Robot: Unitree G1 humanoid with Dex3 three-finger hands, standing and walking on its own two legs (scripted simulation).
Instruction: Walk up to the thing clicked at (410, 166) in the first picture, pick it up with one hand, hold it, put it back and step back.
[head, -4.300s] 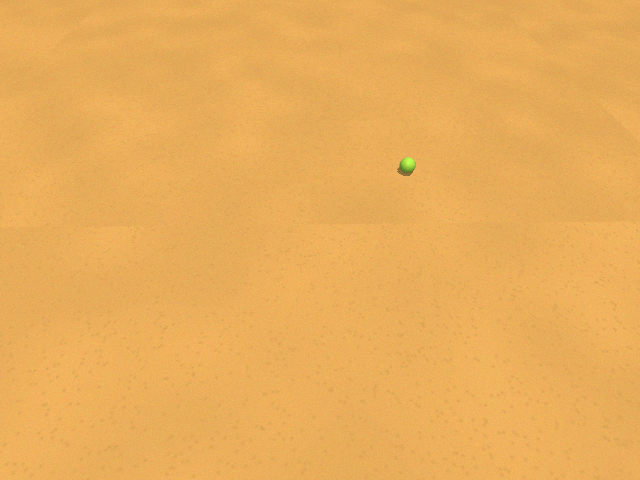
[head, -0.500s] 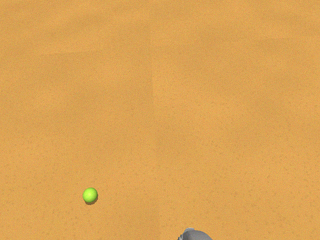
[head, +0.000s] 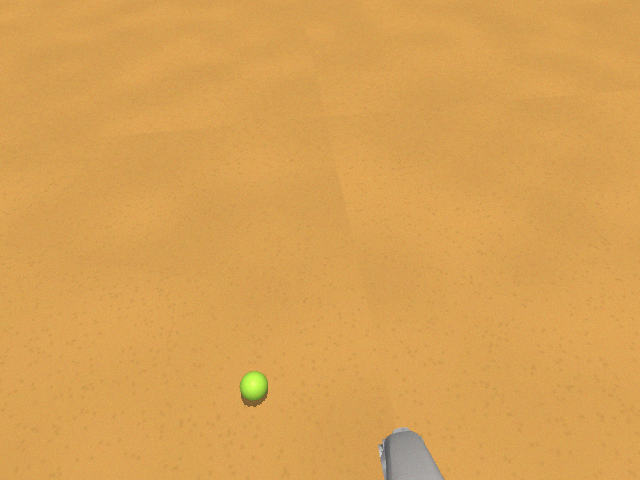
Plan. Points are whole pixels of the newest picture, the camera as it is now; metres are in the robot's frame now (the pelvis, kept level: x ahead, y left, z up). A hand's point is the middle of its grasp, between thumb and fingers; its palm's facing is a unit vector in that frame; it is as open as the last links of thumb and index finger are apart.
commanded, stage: walk up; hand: left
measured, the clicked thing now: (254, 385) +0.52 +0.20 -0.67
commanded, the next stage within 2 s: none
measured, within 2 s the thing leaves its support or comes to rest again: neither
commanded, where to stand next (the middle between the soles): +0.10 -0.02 m, yaw -7 degrees
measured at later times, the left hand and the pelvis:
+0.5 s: hand (122, 477) +0.19 +0.26 -0.10, palm faces -0.24 -0.92 -0.32, open 7.4 cm; pelvis +0.02 +0.03 +0.06, yaw -9 degrees
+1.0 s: hand (151, 467) +0.20 +0.22 -0.08, palm faces -0.13 -0.91 -0.39, open 7.4 cm; pelvis +0.06 -0.03 +0.05, yaw -9 degrees
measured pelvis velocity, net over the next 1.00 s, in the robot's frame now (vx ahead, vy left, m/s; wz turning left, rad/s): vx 0.06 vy -0.03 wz -0.16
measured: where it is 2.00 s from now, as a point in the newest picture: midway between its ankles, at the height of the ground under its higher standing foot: outside the picture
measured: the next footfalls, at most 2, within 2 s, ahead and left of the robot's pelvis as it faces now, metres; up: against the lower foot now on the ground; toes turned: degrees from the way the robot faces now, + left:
right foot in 0.58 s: +0.10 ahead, -0.11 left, +0.00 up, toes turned -10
left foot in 1.04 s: +0.14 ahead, +0.09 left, +0.00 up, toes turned -11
